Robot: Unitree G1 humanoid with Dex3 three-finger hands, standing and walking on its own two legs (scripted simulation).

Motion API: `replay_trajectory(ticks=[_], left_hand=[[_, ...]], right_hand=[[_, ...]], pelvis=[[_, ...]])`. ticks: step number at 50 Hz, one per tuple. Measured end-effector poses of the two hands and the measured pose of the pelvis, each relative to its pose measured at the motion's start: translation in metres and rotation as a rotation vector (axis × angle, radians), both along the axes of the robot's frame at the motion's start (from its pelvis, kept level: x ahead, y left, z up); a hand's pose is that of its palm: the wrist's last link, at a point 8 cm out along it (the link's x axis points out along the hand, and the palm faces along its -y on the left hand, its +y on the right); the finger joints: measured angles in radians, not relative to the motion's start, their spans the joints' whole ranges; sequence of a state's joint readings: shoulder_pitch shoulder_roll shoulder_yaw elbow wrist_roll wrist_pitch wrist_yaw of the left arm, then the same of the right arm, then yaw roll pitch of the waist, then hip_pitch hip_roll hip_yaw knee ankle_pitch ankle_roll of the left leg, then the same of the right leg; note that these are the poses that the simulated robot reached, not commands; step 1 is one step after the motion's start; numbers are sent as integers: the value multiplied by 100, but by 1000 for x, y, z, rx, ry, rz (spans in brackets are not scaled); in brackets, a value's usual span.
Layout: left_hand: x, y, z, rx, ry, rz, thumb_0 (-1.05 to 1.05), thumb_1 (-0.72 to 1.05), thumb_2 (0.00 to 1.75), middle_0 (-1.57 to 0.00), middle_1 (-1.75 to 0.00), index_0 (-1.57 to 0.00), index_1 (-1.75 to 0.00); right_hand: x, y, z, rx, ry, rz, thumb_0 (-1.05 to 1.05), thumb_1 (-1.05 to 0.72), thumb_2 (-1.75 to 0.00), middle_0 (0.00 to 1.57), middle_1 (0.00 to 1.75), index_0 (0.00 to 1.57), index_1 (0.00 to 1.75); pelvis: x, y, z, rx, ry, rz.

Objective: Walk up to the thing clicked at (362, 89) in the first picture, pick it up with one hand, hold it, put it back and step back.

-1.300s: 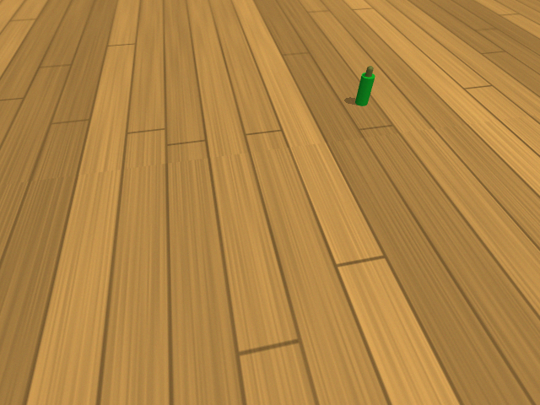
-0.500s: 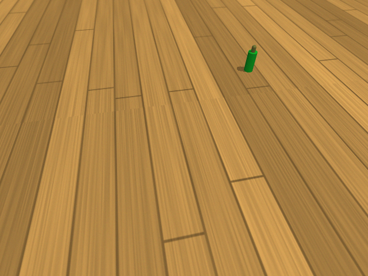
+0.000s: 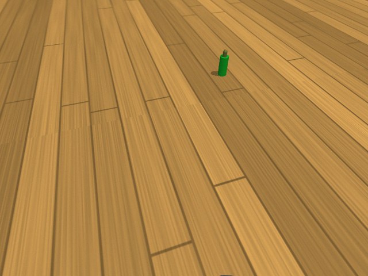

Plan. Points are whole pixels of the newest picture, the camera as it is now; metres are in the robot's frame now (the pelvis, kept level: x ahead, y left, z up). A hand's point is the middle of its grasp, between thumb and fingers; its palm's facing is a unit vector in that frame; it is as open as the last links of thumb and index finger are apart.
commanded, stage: walk up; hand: left
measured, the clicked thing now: (223, 62) +2.09 -0.39 -0.65
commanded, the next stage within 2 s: none
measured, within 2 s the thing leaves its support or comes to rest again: neither
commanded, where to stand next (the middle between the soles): +1.70 -0.48 m, yaw -17 degrees
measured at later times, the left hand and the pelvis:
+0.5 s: hand (128, 231) +0.27 +0.16 -0.14, palm faces -0.13 -0.93 -0.33, open 7.4 cm; pelvis +0.22 -0.11 +0.00, yaw -9 degrees
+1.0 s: hand (168, 113) +0.73 +0.07 -0.13, palm faces -0.37 -0.85 -0.37, open 7.4 cm; pelvis +0.52 -0.15 -0.01, yaw -16 degrees
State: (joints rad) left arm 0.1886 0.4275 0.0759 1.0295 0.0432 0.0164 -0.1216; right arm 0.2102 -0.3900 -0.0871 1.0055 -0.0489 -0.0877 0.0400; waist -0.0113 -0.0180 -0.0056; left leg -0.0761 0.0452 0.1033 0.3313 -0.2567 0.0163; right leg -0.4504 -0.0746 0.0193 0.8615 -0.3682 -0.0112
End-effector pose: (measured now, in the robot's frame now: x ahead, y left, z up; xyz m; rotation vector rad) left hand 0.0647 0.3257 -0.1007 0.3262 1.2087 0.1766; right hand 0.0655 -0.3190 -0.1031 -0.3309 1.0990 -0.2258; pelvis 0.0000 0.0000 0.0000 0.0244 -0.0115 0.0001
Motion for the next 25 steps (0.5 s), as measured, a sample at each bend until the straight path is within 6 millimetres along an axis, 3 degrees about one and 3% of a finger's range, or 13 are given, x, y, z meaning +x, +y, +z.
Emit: replay_trajectory(ticks=[6, 11, 18, 22, 25], left_hand=[[75, -22, 15, 50, -63, -74, 1, 91, 90, -20, -30, -20, -30], [132, -59, 6, 103, -159, -84, 1, 91, 90, -20, -30, -20, -30], [149, -111, 7, 33, -76, -65, 0, 91, 90, -20, -30, -20, -30], [172, -122, 1, 6, -13, -75, 1, 90, 90, -21, -30, -21, -30], [202, -124, -7, -6, 9, -90, 1, 90, 90, -21, -30, -21, -30]], right_hand=[[2, -67, -8, -38, 37, -75, 0, -90, -90, 21, 30, 21, 30], [37, -118, -37, -54, 68, -99, 0, -90, -90, 21, 30, 20, 30], [134, -115, -16, 37, -34, -45, 1, -91, -90, 20, 30, 20, 30], [179, -113, -2, 58, -56, -31, 0, -90, -90, 21, 30, 20, 30], [212, -116, 4, 43, -40, -35, 0, -90, -90, 21, 30, 20, 30]], pelvis=[[43, -37, -10, 11, -20, -59], [85, -78, -35, -17, -28, -82], [141, -99, -10, -36, -37, -123], [181, -108, -3, -37, -24, -149], [217, -110, -4, -47, -14, -162]])
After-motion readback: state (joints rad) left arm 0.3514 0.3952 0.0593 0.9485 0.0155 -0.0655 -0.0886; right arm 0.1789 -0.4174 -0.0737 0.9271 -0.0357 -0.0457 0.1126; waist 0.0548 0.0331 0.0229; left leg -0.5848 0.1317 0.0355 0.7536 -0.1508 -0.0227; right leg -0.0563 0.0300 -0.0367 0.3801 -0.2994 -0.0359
